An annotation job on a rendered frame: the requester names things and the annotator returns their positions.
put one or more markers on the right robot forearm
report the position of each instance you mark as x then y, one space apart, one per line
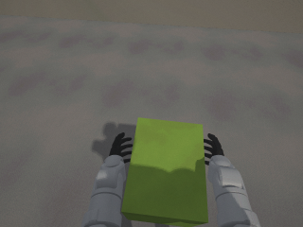
234 209

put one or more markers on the carton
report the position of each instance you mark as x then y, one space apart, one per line
166 182

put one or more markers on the right robot hand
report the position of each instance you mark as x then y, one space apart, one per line
216 147

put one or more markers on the left robot forearm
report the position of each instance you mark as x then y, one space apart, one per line
106 196

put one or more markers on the left robot hand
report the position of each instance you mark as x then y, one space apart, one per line
117 148

